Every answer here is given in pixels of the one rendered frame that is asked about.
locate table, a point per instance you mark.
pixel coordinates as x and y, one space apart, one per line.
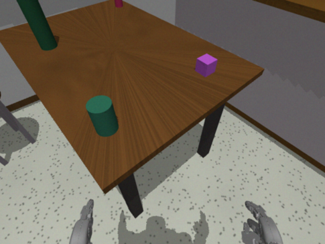
146 66

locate left robot hand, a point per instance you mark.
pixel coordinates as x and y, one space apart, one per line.
82 230

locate right robot hand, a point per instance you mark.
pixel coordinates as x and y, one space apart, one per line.
264 232

